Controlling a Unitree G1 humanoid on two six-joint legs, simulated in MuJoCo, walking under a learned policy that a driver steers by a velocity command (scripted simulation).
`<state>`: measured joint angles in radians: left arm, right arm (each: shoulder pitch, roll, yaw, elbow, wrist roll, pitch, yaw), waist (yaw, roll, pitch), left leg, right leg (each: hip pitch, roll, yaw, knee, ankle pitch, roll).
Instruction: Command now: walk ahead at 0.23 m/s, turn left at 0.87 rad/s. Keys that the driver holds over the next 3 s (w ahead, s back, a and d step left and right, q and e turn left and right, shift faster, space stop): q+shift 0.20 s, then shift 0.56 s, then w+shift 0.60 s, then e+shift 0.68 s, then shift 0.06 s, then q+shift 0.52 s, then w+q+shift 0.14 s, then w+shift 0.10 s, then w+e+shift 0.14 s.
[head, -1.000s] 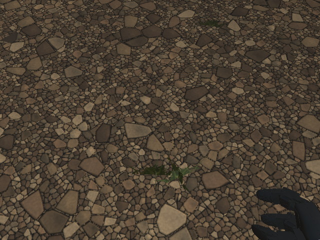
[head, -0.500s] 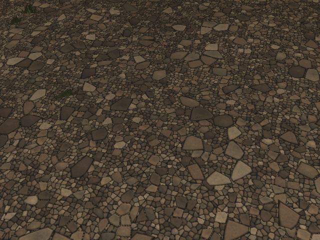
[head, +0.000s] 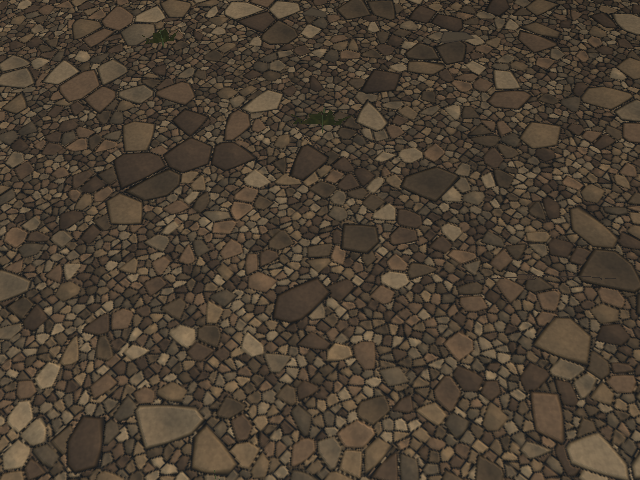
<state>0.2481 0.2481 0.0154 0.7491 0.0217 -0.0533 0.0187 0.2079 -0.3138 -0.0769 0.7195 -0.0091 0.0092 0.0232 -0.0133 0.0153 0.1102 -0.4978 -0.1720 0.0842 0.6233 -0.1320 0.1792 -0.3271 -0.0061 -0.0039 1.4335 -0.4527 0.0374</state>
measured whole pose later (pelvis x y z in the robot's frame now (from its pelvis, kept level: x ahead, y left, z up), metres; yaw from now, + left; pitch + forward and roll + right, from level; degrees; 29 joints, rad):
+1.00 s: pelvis +0.18 -0.09 +0.04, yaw +23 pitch +1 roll +0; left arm 0.21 0.30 0.05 0.77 0.03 0.00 -0.04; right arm 0.39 -0.27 -0.03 0.92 -0.02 -0.04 0.00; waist -0.04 -0.02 -0.02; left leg -0.01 -0.04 -0.10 0.28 -0.28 0.06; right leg -0.47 0.00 -0.02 0.84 -0.27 -0.02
